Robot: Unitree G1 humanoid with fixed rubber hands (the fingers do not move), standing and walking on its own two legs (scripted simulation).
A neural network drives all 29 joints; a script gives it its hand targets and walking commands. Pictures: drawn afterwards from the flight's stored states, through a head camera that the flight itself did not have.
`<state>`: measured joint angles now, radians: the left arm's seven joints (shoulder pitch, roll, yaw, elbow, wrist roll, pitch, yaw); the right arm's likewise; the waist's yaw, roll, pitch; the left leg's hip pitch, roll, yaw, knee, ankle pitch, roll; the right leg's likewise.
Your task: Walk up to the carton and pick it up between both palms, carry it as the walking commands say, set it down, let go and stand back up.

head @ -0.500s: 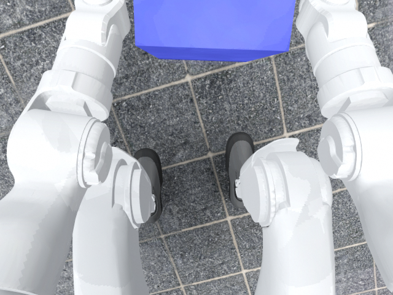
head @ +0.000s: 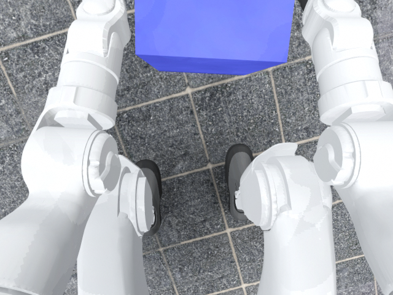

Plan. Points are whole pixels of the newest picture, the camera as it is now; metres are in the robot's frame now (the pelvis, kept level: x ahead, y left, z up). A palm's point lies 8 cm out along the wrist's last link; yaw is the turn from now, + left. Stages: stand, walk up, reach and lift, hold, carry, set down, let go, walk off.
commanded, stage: reach and lift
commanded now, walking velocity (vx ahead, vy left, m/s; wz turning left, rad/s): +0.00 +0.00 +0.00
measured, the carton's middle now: (208, 4) +0.55 -0.06 -0.23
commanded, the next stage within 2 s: none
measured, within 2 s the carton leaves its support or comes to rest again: leaves its support in 0.02 s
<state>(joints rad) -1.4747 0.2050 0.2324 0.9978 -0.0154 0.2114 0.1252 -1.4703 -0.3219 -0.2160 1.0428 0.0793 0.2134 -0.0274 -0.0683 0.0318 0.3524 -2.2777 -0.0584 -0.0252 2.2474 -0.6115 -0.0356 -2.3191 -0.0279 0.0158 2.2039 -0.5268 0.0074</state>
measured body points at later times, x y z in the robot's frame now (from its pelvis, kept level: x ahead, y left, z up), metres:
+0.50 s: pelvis +0.00 +0.00 +0.04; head +0.34 -0.03 +0.32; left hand +0.57 +0.08 -0.09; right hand +0.55 -0.21 -0.09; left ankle +0.10 +0.12 -0.32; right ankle +0.12 -0.13 -0.32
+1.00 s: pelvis +0.01 +0.00 +0.08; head +0.33 -0.03 +0.39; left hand +0.56 +0.09 -0.02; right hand +0.54 -0.20 -0.03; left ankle +0.10 +0.12 -0.32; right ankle +0.12 -0.13 -0.32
